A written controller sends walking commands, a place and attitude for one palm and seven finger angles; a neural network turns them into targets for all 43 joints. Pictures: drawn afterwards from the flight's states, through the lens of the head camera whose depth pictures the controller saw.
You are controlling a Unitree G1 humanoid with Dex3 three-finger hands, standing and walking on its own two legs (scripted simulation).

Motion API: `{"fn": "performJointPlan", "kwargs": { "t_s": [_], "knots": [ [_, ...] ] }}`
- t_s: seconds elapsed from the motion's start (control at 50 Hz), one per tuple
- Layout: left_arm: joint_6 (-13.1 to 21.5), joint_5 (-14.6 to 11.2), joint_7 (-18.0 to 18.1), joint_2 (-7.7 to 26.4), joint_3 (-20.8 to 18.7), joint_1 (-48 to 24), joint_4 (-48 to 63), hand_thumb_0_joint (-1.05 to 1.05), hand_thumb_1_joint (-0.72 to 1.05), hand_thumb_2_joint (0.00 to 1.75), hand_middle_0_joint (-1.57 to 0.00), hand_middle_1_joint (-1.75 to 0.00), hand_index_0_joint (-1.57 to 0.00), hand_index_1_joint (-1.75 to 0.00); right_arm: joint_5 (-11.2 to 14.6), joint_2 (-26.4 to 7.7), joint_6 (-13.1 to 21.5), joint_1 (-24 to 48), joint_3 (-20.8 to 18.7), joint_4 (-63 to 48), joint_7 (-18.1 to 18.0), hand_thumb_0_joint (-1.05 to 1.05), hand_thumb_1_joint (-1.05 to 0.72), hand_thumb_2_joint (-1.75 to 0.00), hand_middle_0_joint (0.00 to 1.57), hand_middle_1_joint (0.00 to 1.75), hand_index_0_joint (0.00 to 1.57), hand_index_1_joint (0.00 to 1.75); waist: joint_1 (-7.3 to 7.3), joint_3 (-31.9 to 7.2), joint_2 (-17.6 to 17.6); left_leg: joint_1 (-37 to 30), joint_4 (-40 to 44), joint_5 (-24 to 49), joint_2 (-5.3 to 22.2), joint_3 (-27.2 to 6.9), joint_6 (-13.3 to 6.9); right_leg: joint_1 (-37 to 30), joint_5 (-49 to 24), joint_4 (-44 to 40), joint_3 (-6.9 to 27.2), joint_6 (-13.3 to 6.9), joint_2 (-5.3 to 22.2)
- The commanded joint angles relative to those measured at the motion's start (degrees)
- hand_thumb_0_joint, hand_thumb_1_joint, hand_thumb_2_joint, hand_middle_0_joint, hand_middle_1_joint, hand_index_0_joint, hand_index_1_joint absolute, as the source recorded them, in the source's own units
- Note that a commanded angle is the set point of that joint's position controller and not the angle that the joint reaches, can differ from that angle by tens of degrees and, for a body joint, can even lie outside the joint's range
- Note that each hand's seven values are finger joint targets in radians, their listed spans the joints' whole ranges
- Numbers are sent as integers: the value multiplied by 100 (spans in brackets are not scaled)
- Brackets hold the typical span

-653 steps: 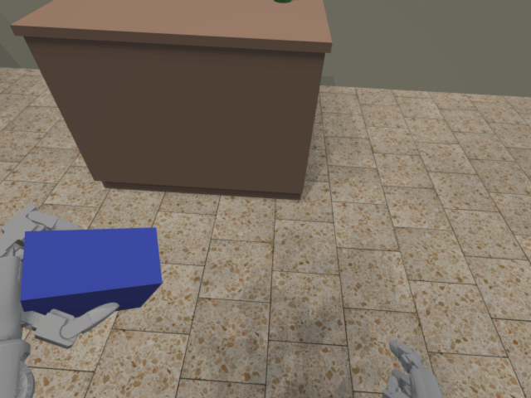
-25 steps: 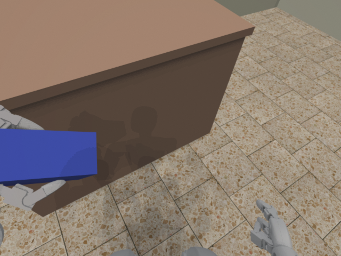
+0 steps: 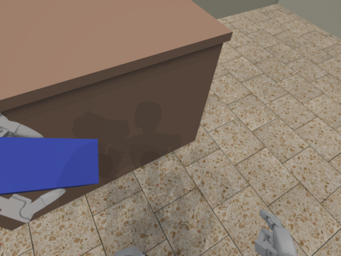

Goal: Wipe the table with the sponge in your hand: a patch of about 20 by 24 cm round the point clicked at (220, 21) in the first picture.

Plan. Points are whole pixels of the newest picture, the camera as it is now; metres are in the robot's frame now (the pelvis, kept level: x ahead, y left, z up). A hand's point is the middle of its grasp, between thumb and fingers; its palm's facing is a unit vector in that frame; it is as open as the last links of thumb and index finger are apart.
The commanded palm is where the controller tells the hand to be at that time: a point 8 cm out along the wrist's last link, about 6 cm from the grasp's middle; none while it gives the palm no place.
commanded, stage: take the last steps up to it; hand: left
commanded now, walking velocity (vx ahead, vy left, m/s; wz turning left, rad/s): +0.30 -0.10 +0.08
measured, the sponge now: (60, 166) +0.23 +0.20 +0.16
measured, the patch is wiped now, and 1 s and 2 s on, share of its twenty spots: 0.00 0.00 0.00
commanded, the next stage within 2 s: come to a stop and stand still in 1.78 s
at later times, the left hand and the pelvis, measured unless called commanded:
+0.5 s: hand (117, 132) +0.29 +0.12 +0.18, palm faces +0.42 -0.79 -0.44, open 10.8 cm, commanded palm +0.22 +0.16 +0.19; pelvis +0.08 -0.13 +0.01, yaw +3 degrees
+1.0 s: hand (160, 102) +0.36 +0.05 +0.18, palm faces +0.49 -0.74 -0.46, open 10.8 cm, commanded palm +0.29 +0.09 +0.19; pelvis +0.17 -0.20 +0.00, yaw +7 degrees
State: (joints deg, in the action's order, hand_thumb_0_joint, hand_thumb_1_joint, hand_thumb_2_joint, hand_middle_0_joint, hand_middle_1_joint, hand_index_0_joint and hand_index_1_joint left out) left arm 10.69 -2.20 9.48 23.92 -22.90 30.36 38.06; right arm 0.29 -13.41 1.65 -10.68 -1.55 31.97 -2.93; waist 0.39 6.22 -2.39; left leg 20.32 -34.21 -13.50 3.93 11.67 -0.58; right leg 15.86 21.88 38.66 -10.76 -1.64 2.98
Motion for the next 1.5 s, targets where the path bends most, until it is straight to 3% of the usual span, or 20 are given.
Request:
{"fn": "performJointPlan", "kwargs": {
  "t_s": [0.0,0.12,0.24,0.26,0.3,0.36,0.42,0.56,0.58,0.64,0.76,0.86,0.88,0.9,0.94,1.04,1.24,1.28,1.32,1.48],
  "knots": [
    [538,-3,90,1161,-780,-717,991,0,10,130,-120,-160,-120,-160,-47,-514,428,459,-156,-824,-60,0,-90,-90,20,30,20,30,34,-1406,1958,-2269,1836,1196,2552,-3855,-1243,2143,1182,3080,1083,189,83],
    [434,-2,-57,537,-405,-305,1098,0,10,130,-120,-160,-120,-160,28,-472,584,279,-195,-767,51,0,-90,-90,20,30,20,30,-68,-1089,1765,-1098,1720,1112,1469,-1156,-715,1282,-128,1406,487,357,315],
    [366,-6,1,595,-391,-694,361,0,10,130,-120,-160,-120,-160,82,-413,630,294,-163,-783,-64,0,-90,-90,20,30,20,30,-109,-1024,1316,-392,738,-805,1147,-611,-401,-472,-470,-764,-282,456,-159],
    [310,8,23,630,-398,-752,205,0,10,130,-120,-160,-120,-160,91,-347,590,249,-145,-732,-74,0,-90,-90,20,30,20,30,-117,-1061,732,-77,-71,-1218,865,-439,-263,-887,-390,-1173,18,345,-27],
    [234,31,112,1171,-685,-1081,382,0,10,130,-120,-160,-120,-160,81,-144,582,520,-9,-845,-81,0,-90,-90,20,30,20,30,-255,-1035,-1823,1899,-3102,-2474,-195,-382,111,-1557,-873,-2374,3223,-735,1996],
    [287,-43,55,1105,-732,-1128,549,0,10,130,-120,-160,-120,-160,103,-326,597,728,-49,-599,-27,0,-90,-90,20,30,20,30,-127,-678,-961,1994,-4139,-1422,243,-1152,234,-927,-528,-2532,3038,-987,2084],
    [357,-14,38,844,-656,-810,618,0,10,130,-120,-160,-120,-160,75,-236,407,708,-24,-505,-7,0,-90,-90,20,30,20,30,-34,-1057,-470,1188,-2773,-1080,297,-923,225,-870,-1608,-2180,1413,-733,1701],
    [381,-37,232,693,-559,-422,757,0,10,130,-120,-160,-120,-160,-21,-293,465,310,-113,-741,-70,0,-90,-90,20,30,20,30,-88,-1402,-63,-686,720,-100,-167,-61,67,-926,-1010,-1382,958,-460,1205],
    [404,-29,227,677,-488,-547,804,0,10,130,-120,-160,-120,-160,-6,-384,464,235,-170,-769,-110,0,-90,-90,20,30,20,30,-49,-1390,252,-1227,986,-56,11,-331,-42,-521,-812,-863,896,-290,1030],
    [551,48,159,775,-429,-818,395,0,10,130,-120,-160,-120,-160,4,-482,553,294,-144,-755,-108,0,-90,-90,20,30,20,30,13,-1122,2006,-1916,2005,58,2200,-3879,-1320,1772,1398,2291,856,161,47],
    [526,31,23,637,-408,-437,706,0,10,130,-120,-160,-120,-160,44,-443,723,244,-174,-624,-38,0,-90,-90,20,30,20,30,-96,-1042,1647,-1036,1691,734,1302,-1579,-968,998,176,1067,523,341,259],
    [433,52,44,591,-376,-721,-33,0,10,130,-120,-160,-120,-160,53,-414,730,244,-136,-544,-83,0,-90,-90,20,30,20,30,-126,-974,1049,-12,507,-851,845,-884,-445,-874,-277,-976,34,347,-68],
    [420,90,52,630,-361,-889,-98,0,10,130,-120,-160,-120,-160,71,-321,689,219,-134,-521,-84,0,-90,-90,20,30,20,30,-135,-973,79,516,-751,-1385,403,-520,-243,-1180,-57,-1614,945,77,492],
    [372,101,83,911,-485,-1007,-137,0,10,130,-120,-160,-120,-160,70,-178,662,315,-73,-607,-83,0,-90,-90,20,30,20,30,-159,-856,-1677,1716,-2355,-2017,-304,-263,37,-1519,-157,-2343,3168,-544,1763],
    [418,-4,59,1111,-655,-1438,117,0,10,130,-120,-160,-120,-160,52,-333,729,593,-95,-520,-38,0,-90,-90,20,30,20,30,-134,-629,-1255,2057,-3769,-1505,-29,-1233,127,-1099,75,-2726,3966,-955,2258],
    [625,67,-4,783,-585,-765,144,0,10,130,-120,-160,-120,-160,1,-280,531,543,-62,-374,-13,0,-90,-90,20,30,20,30,-53,-1002,-310,1316,-2463,-622,130,-897,211,-1196,-2758,-2075,1442,-642,1636],
    [523,43,193,710,-418,-811,630,0,10,130,-120,-160,-120,-160,5,-394,537,200,-219,-712,-62,0,-90,-90,20,30,20,30,-66,-1261,58,-1040,952,133,-176,-251,-41,-820,-1671,-940,1108,-344,1226],
    [586,26,193,681,-384,-958,715,0,10,130,-120,-160,-120,-160,46,-601,530,171,-283,-758,-63,0,-90,-90,20,30,20,30,15,-1397,1819,-2444,1338,1202,1316,-2464,-865,1031,92,1105,474,183,179],
    [609,57,90,1031,-557,-825,299,0,10,130,-120,-160,-120,-160,21,-534,594,282,-229,-721,-65,0,-90,-90,20,30,20,30,-71,-1301,1931,-2057,1722,1020,2017,-3670,-1484,1771,1442,2662,982,220,95],
    [568,19,25,599,-422,-478,414,0,10,130,-120,-160,-120,-160,75,-455,811,181,-143,-535,-30,0,-90,-90,20,30,20,30,-106,-1114,1452,-513,1143,567,944,-1189,-709,-167,-32,-186,104,386,-78]
  ]
}}
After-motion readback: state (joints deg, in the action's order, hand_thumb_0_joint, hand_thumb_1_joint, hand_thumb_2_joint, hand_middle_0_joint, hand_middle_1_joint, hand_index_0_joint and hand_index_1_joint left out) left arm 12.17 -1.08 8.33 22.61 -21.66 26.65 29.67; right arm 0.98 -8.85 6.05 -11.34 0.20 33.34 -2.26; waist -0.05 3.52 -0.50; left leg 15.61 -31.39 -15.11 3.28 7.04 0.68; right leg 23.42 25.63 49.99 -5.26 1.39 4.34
